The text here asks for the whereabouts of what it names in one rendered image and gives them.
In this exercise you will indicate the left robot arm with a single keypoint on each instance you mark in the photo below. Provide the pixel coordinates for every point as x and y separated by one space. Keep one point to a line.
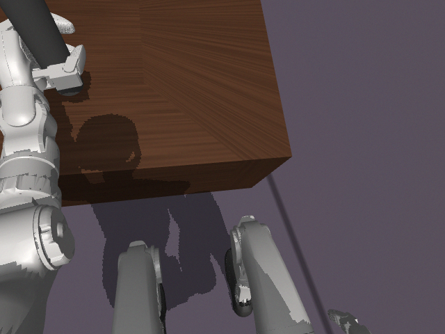
35 241

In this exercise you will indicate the right robot foot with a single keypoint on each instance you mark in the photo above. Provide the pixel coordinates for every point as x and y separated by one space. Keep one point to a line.
241 309

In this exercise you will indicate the can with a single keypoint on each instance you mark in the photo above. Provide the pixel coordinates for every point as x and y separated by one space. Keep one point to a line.
37 28

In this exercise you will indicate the left robot hand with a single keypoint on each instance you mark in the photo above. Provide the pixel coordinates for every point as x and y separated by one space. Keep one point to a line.
18 67

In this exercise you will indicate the right robot hand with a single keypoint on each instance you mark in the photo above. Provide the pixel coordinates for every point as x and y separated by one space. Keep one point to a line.
347 322

